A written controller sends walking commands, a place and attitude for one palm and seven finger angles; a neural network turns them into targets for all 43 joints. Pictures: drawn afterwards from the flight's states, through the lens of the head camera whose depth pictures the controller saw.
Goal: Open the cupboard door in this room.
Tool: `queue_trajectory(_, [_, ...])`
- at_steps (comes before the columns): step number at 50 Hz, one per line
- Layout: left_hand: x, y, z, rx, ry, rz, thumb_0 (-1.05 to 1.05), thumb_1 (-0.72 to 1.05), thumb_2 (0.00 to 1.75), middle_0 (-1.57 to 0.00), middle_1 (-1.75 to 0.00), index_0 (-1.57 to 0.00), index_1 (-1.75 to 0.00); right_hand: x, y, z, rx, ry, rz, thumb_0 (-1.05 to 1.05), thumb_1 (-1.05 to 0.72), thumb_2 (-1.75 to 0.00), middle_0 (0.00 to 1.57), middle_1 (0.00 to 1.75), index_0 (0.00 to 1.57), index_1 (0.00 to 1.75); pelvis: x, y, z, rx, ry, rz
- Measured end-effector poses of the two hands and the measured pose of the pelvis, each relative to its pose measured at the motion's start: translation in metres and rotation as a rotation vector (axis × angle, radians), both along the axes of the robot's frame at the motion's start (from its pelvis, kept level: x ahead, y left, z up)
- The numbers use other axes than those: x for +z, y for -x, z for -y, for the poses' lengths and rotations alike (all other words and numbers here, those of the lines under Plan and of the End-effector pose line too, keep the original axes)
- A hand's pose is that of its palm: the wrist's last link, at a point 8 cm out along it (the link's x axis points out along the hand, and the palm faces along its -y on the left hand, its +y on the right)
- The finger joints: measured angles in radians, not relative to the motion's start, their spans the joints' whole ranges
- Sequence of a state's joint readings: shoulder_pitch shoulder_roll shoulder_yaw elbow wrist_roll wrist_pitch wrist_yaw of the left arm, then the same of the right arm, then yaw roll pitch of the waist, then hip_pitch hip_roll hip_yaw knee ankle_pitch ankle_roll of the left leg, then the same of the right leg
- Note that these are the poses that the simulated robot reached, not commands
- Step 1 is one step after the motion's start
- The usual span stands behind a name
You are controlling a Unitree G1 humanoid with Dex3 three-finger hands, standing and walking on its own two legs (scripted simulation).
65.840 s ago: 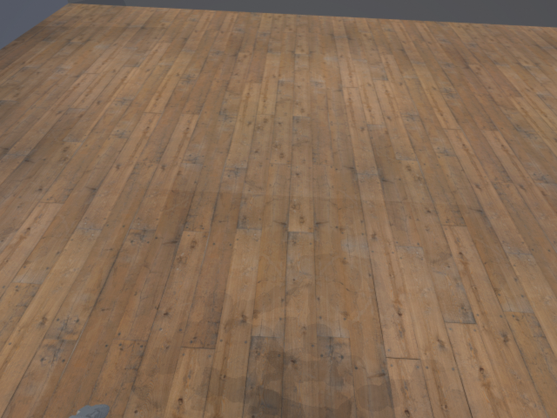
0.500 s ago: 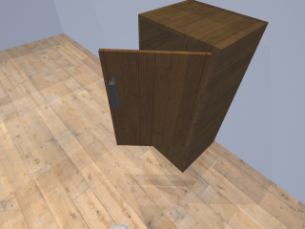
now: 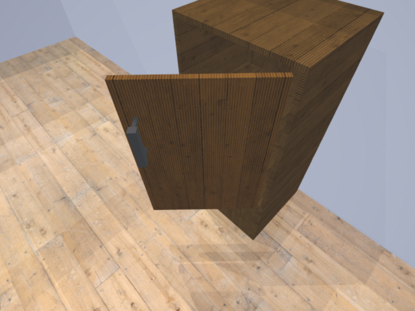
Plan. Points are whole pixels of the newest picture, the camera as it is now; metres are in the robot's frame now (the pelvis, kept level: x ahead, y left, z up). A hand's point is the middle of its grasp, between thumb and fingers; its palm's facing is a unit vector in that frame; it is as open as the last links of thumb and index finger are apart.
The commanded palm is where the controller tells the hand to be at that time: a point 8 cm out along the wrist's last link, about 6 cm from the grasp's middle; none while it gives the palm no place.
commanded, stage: come to a stop and stand still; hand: left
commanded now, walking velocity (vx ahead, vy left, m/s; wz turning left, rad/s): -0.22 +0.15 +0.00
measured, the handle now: (139, 142) +0.51 +0.20 +0.00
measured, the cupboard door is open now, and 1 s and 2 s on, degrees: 46 46 46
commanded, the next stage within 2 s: look again from close up in 1.34 s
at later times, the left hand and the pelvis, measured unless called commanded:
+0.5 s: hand out of the picture +0.05 +0.18 -0.16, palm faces +0.04 -0.97 -0.23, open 7.3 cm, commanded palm none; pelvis +0.03 +0.00 +0.01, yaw +1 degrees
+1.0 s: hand out of the picture +0.06 +0.18 -0.16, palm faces +0.03 -0.98 -0.20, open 7.3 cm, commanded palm none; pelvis +0.05 +0.01 +0.01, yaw +1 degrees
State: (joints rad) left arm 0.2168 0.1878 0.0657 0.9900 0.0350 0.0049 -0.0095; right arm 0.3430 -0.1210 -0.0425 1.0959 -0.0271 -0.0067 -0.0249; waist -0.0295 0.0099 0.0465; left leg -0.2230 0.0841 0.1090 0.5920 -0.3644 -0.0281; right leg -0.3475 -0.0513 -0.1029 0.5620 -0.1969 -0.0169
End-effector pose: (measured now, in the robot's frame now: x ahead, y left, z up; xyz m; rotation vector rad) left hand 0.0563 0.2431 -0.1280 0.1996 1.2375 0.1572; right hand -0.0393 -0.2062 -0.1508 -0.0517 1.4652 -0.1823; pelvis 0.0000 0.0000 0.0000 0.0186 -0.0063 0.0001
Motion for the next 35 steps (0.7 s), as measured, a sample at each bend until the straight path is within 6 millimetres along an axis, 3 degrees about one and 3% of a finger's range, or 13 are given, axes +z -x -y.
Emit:
queue_trajectory(5, [0.003,-0.020,0.026,0.022,0.013,0.030,0.00,0.92,0.90,-0.20,-0.30,-0.20,-0.30,0.002,-0.029,0.023,0.023,0.026,-0.012,0.00,-0.91,-0.89,0.20,0.30,0.20,0.30,0.004,-0.014,0.010,0.020,0.027,0.006])
queue_trajectory(12, [-0.006,-0.031,0.031,0.041,0.038,0.026,0.00,0.93,0.90,-0.20,-0.30,-0.20,-0.30,0.009,-0.077,0.029,0.057,0.054,0.080,0.00,-0.91,-0.90,0.20,0.30,0.20,0.30,0.003,-0.023,0.011,0.022,0.035,0.005])
queue_trajectory(18, [-0.007,-0.020,0.024,0.070,0.040,-0.003,0.00,0.94,0.90,-0.20,-0.30,-0.20,-0.30,0.018,-0.098,0.029,0.099,0.074,0.117,0.01,-0.94,-0.90,0.20,0.30,0.20,0.30,0.007,-0.024,0.009,0.015,0.014,0.012])
queue_trajectory(24, [-0.005,0.008,0.020,0.056,0.014,-0.057,0.00,0.92,0.90,-0.20,-0.30,-0.20,-0.30,0.018,-0.120,0.030,0.113,0.061,0.195,0.01,-0.93,-0.90,0.20,0.30,0.20,0.30,0.007,-0.025,0.006,0.010,0.023,0.008])
queue_trajectory(29, [-0.004,0.022,0.010,0.046,0.003,-0.086,0.00,0.91,0.90,-0.20,-0.30,-0.20,-0.30,0.018,-0.127,0.021,0.119,0.048,0.259,0.00,-0.93,-0.90,0.20,0.30,0.20,0.30,0.005,-0.029,-0.001,0.016,0.020,0.012])
queue_trajectory(35, [0.001,0.021,0.003,0.053,0.005,-0.077,0.01,0.91,0.90,-0.20,-0.30,-0.20,-0.30,0.019,-0.118,0.016,0.145,0.048,0.221,0.00,-0.94,-0.90,0.20,0.30,0.20,0.30,0.009,-0.034,-0.007,0.017,0.017,0.009])
